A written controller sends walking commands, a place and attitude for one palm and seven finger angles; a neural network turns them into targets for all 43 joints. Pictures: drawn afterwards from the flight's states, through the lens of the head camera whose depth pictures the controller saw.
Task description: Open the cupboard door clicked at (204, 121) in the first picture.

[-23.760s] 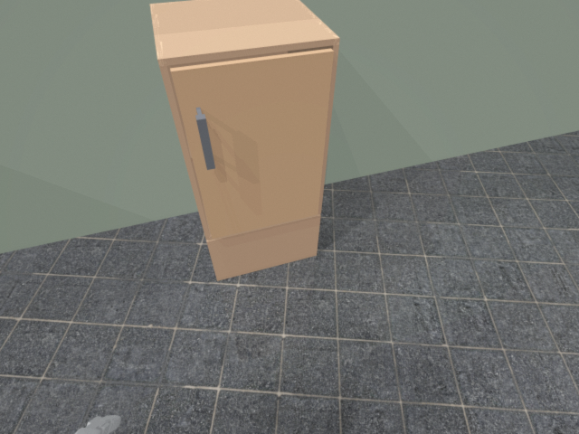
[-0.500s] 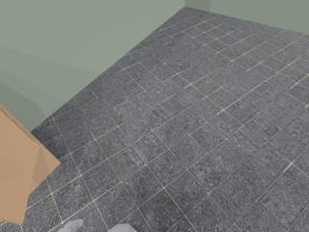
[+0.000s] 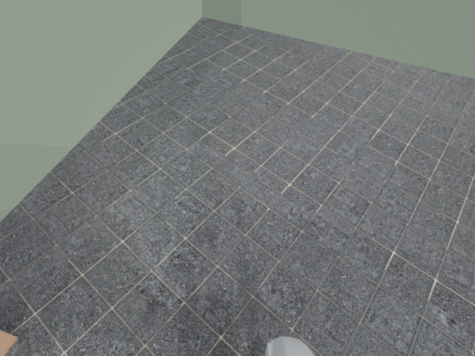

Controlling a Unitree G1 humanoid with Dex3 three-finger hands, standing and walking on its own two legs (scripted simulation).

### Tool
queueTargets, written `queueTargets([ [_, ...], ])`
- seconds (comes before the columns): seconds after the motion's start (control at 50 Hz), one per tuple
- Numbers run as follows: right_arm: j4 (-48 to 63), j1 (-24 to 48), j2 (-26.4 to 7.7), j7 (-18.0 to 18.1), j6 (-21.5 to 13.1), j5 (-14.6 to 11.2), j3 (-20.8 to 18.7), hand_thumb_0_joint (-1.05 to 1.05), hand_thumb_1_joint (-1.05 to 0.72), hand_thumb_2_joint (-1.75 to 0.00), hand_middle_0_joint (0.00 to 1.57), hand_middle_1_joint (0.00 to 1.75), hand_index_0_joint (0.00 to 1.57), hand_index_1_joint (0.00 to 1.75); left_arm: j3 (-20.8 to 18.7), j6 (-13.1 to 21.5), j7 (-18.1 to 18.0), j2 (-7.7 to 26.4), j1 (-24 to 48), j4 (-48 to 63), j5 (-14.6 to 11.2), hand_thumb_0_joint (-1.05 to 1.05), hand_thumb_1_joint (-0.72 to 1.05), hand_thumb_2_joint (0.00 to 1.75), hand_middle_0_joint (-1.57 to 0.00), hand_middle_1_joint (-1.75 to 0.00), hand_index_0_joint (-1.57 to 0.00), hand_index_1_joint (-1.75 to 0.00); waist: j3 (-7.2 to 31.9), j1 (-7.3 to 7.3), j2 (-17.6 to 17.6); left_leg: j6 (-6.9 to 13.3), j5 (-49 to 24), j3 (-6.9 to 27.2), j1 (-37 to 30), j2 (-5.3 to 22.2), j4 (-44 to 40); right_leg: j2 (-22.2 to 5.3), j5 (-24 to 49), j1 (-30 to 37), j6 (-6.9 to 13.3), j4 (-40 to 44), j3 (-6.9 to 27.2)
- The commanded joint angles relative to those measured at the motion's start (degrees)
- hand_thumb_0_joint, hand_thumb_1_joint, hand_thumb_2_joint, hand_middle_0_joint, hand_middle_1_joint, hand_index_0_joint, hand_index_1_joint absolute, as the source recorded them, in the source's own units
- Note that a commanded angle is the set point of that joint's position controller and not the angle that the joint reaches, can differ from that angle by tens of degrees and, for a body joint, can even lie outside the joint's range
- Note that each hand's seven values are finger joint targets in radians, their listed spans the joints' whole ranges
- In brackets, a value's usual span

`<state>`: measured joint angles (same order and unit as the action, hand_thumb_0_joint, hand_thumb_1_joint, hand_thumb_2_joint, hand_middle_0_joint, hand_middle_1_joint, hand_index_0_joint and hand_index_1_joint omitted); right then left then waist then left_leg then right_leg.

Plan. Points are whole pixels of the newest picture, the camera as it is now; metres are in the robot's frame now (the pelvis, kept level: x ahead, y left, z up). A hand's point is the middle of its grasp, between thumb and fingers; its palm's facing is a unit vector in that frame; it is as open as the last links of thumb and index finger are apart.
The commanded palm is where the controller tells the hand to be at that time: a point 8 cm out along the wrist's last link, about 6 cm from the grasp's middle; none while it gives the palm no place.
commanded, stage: walk to a spot facing it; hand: left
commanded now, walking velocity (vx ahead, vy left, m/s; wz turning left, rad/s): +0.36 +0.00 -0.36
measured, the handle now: out of the picture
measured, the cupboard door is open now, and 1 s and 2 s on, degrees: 44 44 44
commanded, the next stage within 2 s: turn to face it in 0.88 s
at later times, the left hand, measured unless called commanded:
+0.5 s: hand (209, 264) +0.32 +0.08 -0.16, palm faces -0.05 -0.97 -0.24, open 7.0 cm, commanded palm none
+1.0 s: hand (233, 252) +0.36 +0.02 -0.19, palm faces +0.06 -0.99 -0.14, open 7.4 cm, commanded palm none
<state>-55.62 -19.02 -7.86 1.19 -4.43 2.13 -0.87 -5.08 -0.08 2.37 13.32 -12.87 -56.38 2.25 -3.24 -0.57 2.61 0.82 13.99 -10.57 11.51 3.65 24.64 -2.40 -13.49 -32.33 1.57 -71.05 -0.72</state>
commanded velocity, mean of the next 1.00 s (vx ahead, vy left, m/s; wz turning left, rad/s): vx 0.33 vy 0.00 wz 0.09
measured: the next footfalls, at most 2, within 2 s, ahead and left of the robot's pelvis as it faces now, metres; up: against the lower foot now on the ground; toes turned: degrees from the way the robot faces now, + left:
right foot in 0.30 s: +0.24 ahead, -0.15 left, +0.00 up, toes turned -14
left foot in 0.90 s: +0.52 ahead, -0.06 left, +0.00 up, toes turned +4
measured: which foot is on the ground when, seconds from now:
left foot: down 0.00-0.30, up 0.32-0.88, down 0.90-1.00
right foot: up 0.00-0.28, down 0.30-0.92, up 0.94-1.00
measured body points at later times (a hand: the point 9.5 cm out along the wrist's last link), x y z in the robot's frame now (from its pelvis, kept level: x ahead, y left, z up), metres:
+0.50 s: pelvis +0.22 -0.11 +0.00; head +0.24 -0.12 +0.44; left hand +0.32 +0.13 -0.14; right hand +0.19 -0.32 -0.17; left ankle +0.22 +0.06 -0.65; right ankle +0.20 -0.14 -0.74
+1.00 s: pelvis +0.46 -0.12 -0.02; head +0.49 -0.12 +0.43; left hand +0.36 +0.08 -0.17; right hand +0.52 -0.35 -0.17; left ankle +0.48 -0.06 -0.74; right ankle +0.31 -0.21 -0.63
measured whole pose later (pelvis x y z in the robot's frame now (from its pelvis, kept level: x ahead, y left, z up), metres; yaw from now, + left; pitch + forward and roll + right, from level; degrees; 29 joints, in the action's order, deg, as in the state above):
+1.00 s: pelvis +0.46 -0.12 -0.02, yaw -1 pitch -1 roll +1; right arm -58.4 -10.6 -8.1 1.3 -3.6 1.0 -2.7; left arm -1.1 2.0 -0.6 5.9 -25.7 -65.9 1.0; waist -4.7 -0.7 1.4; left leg 5.5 16.4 -7.9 17.7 -3.1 34.3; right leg -1.5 -22.4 -18.3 0.6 -75.0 -3.9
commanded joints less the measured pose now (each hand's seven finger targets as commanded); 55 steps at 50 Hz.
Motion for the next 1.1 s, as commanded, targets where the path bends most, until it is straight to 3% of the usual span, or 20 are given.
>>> queueTargets([
  [0.0,-0.97,-9.17,-7.73,0.78,-1.18,-0.71,-1.66,0.00,-0.90,-0.90,0.20,0.30,0.20,0.30,0.78,0.73,0.33,-1.65,1.49,3.56,-0.30,0.00,0.90,0.90,-0.20,-0.30,-0.20,-0.30,2.48,1.35,-8.79,2.73,-22.96,6.07,-10.79,13.75,-10.70,-2.35,3.69,-9.31,-1.06,4.08,-0.23],
  [0.16,-5.35,-13.51,-7.67,0.35,-0.05,0.17,-1.43,0.00,-0.90,-0.90,0.20,0.30,0.20,0.30,1.63,0.98,0.49,-2.08,13.21,6.12,-0.77,0.00,0.90,0.90,-0.20,-0.30,-0.20,-0.30,-3.81,3.82,-10.17,5.03,-19.45,1.95,-8.74,16.25,-12.40,-2.26,2.56,-0.55,0.88,29.94,-5.29],
  [0.2,-5.99,-12.92,-8.83,0.31,0.23,0.12,-1.67,0.00,-0.90,-0.90,0.20,0.30,0.20,0.30,1.31,1.32,0.25,-1.16,10.35,5.03,-0.81,0.00,0.90,0.90,-0.20,-0.30,-0.20,-0.30,-2.03,2.03,-9.12,4.78,-26.93,0.66,-9.11,16.33,-8.16,-0.18,-0.13,6.16,2.27,32.44,-6.87],
  [0.24,-6.14,-11.16,-9.26,0.14,0.51,-0.35,-1.74,0.00,-0.90,-0.90,0.20,0.30,0.20,0.30,0.41,2.34,-0.31,1.20,-2.42,0.82,-0.59,0.00,0.90,0.90,-0.20,-0.30,-0.20,-0.30,4.41,-3.95,-6.47,2.28,-35.75,-2.37,-6.23,13.23,7.59,3.01,1.97,23.84,4.04,38.81,-8.78],
  [0.26,-5.49,-9.50,-8.38,-0.52,0.26,-1.33,-1.72,0.00,-0.90,-0.90,0.20,0.30,0.20,0.30,-0.99,3.03,-0.95,5.58,-12.36,-2.44,-0.25,0.00,0.90,0.90,-0.20,-0.30,-0.20,-0.30,10.83,-8.43,0.26,0.21,-26.73,-5.05,5.45,9.70,21.87,-3.70,-0.07,41.04,6.77,40.82,-0.08],
  [0.28,-3.44,-10.70,-4.23,-0.62,-0.10,-2.24,-1.25,0.00,-0.90,-0.90,0.20,0.30,0.20,0.30,-2.94,3.15,-1.99,12.14,-19.91,-4.20,-0.68,0.00,0.90,0.90,-0.20,-0.30,-0.20,-0.30,19.06,-9.89,16.30,-2.97,16.94,-4.69,22.28,-0.45,41.54,-20.53,2.58,56.11,13.13,47.51,27.28],
  [0.3,-2.45,-6.01,-6.25,-0.61,0.16,-1.96,-1.75,0.00,-0.90,-0.90,0.20,0.30,0.20,0.30,-2.66,3.12,-2.59,12.94,-18.27,-4.45,-1.91,0.00,0.90,0.90,-0.20,-0.30,-0.20,-0.30,16.31,-9.09,13.11,-1.81,20.13,4.38,27.66,0.14,51.58,-22.34,7.99,53.18,14.41,52.39,31.83],
  [0.36,-2.69,0.30,-3.30,-0.42,0.76,-1.63,-2.20,0.00,-0.90,-0.90,0.20,0.30,0.20,0.30,-0.26,3.61,-3.36,4.74,-8.31,-2.43,-1.95,0.00,0.90,0.90,-0.20,-0.30,-0.20,-0.30,3.95,-3.42,-0.75,-2.15,7.53,9.41,26.18,5.61,49.78,-17.10,23.96,33.73,11.30,52.40,15.72],
  [0.44,-5.10,-4.65,-0.04,-0.89,3.05,-0.69,-2.19,0.00,-0.90,-0.90,0.20,0.30,0.20,0.30,1.18,5.39,-3.06,-0.85,-6.68,-2.91,-1.16,0.00,0.90,0.90,-0.20,-0.30,-0.20,-0.30,0.60,2.02,1.54,-2.79,1.86,8.01,19.98,5.13,41.28,-11.67,23.74,22.43,8.28,57.82,5.09],
  [0.52,-2.33,1.63,-1.54,-1.71,3.56,-0.96,-2.74,0.00,-0.90,-0.90,0.20,0.30,0.20,0.30,1.66,6.29,-3.03,-0.87,-8.19,-3.50,-1.44,0.00,0.90,0.90,-0.20,-0.30,-0.20,-0.30,-0.64,1.98,2.50,-2.99,-4.84,8.54,25.87,4.83,36.10,-10.85,23.70,26.36,6.30,60.02,3.20],
  [0.7,2.29,18.21,-3.33,-2.49,3.13,-1.66,-1.82,0.00,-0.90,-0.90,0.20,0.30,0.20,0.30,2.85,6.37,-4.20,0.23,-17.37,-7.80,-1.39,0.00,0.90,0.90,-0.20,-0.30,-0.20,-0.30,-5.28,-1.31,1.76,-0.38,-6.69,4.67,28.66,0.24,21.92,-11.44,45.38,37.24,1.43,58.51,-1.45],
  [0.78,0.99,15.81,-3.33,-1.94,2.55,-1.45,-1.48,0.00,-0.90,-0.90,0.20,0.30,0.20,0.30,2.74,6.21,-4.52,2.07,-18.55,-9.16,-1.16,0.00,0.90,0.90,-0.20,-0.30,-0.20,-0.30,-3.31,0.76,3.03,2.70,-1.11,-0.91,18.70,-6.11,16.12,-11.46,67.11,39.43,0.82,51.04,-4.98],
  [0.82,-1.29,8.82,-4.83,-1.26,2.17,-1.21,-1.80,0.00,-0.90,-0.90,0.20,0.30,0.20,0.30,2.56,6.19,-4.44,3.08,-17.84,-9.23,-1.02,0.00,0.90,0.90,-0.20,-0.30,-0.20,-0.30,0.18,3.93,4.31,4.89,0.11,-1.98,9.44,-8.82,12.64,-10.89,74.44,38.30,0.08,41.36,-6.67],
  [0.84,-3.18,1.57,-6.41,-0.85,2.03,-0.93,-2.42,0.00,-0.90,-0.90,0.20,0.30,0.20,0.30,2.44,6.19,-4.28,3.76,-15.72,-8.32,-1.24,0.00,0.90,0.90,-0.20,-0.30,-0.20,-0.30,3.23,7.76,4.58,6.49,-3.46,-0.25,0.23,-7.82,8.55,-10.62,70.40,33.67,-0.58,31.61,-7.76],
  [0.86,-4.84,-6.57,-9.93,-0.40,1.96,-0.19,-3.42,0.00,-0.90,-0.90,0.20,0.30,0.20,0.30,2.45,6.22,-3.77,3.24,-14.73,-7.00,-1.81,0.00,0.90,0.90,-0.20,-0.30,-0.20,-0.30,8.51,11.12,2.07,10.39,-11.16,8.44,-15.77,-0.82,7.25,-8.80,54.63,20.57,-1.66,17.48,-8.62],
  [0.88,-5.57,-12.28,-15.50,0.11,1.61,0.55,-4.82,0.00,-0.90,-0.90,0.20,0.30,0.20,0.30,3.06,6.31,-3.12,0.03,-16.13,-4.89,-2.92,0.00,0.90,0.90,-0.20,-0.30,-0.20,-0.30,17.40,11.06,-10.37,19.72,-23.25,35.33,-29.65,17.89,4.17,0.03,4.03,3.95,-2.89,-6.93,-8.06],
  [0.9,-5.67,-11.91,-15.51,0.21,1.99,-1.22,-4.54,0.00,-0.90,-0.90,0.20,0.30,0.20,0.30,2.92,6.37,-3.52,0.28,-11.89,-2.80,-2.44,0.00,0.90,0.90,-0.20,-0.30,-0.20,-0.30,16.08,8.81,-6.28,22.70,-29.21,42.24,-26.47,22.27,-1.86,1.92,-15.24,-2.52,-0.76,-14.83,-0.93],
  [0.94,-4.10,-4.49,-10.46,0.90,1.01,-1.27,-3.67,0.00,-0.90,-0.90,0.20,0.30,0.20,0.30,2.32,5.15,-3.47,-1.21,-6.25,-0.52,-1.22,0.00,0.90,0.90,-0.20,-0.30,-0.20,-0.30,0.19,4.98,-0.96,17.14,-24.90,32.55,-10.81,18.33,-6.65,-2.36,-8.63,-8.38,-1.58,-13.50,2.31],
  [1.02,-3.76,0.12,-6.43,1.14,-0.58,-1.23,-2.23,0.00,-0.90,-0.90,0.20,0.30,0.20,0.30,1.95,2.07,-2.83,-4.33,-10.73,-2.14,-0.43,0.00,0.90,0.90,-0.20,-0.30,-0.20,-0.30,-0.44,-1.58,-4.00,10.28,-35.28,14.84,3.32,9.46,-7.41,-3.61,-4.52,2.34,-4.12,2.22,0.48],
  [1.08,-3.01,0.99,-9.11,0.54,0.00,-1.62,-2.16,0.00,-0.90,-0.90,0.20,0.30,0.20,0.30,1.59,0.86,-2.62,-2.89,-7.70,-0.29,-0.94,0.00,0.90,0.90,-0.20,-0.30,-0.20,-0.30,-0.25,-1.89,-7.51,8.64,-39.03,12.58,6.89,6.39,-6.76,-3.06,0.65,5.45,-5.33,12.33,-1.64],
])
